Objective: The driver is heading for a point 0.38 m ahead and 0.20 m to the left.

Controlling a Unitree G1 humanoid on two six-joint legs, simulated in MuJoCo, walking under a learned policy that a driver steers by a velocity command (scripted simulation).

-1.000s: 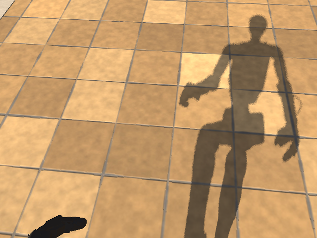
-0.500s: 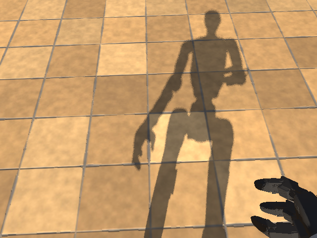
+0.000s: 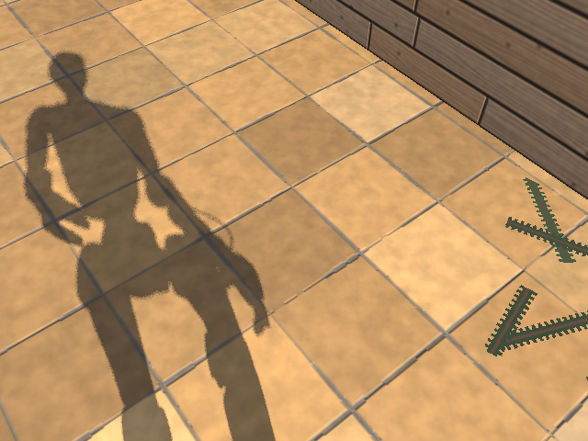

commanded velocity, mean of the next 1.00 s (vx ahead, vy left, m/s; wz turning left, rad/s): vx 0.47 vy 0.00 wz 0.20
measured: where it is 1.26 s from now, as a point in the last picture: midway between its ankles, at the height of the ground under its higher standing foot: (263, 377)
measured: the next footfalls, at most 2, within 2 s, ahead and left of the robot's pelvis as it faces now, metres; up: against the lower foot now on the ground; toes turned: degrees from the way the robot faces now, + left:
left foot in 0.36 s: +0.55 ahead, +0.15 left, +0.00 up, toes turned +14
right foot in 0.82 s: +0.74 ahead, -0.01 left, +0.00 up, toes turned +17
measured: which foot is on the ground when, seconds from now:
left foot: up 0.00-0.34, down 0.36-1.00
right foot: down 0.00-0.34, up 0.36-0.80, down 0.82-1.00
